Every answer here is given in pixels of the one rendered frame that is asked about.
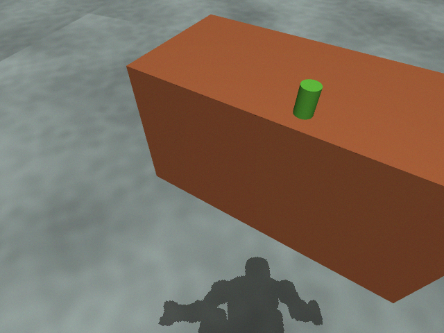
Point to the can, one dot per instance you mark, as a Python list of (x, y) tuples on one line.
[(307, 98)]

